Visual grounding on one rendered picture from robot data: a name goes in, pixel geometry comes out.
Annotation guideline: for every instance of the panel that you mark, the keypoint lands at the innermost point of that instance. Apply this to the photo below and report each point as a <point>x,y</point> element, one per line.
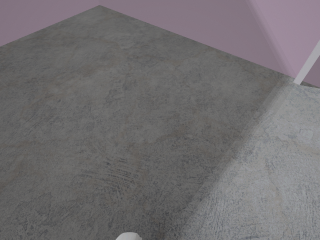
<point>308,64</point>

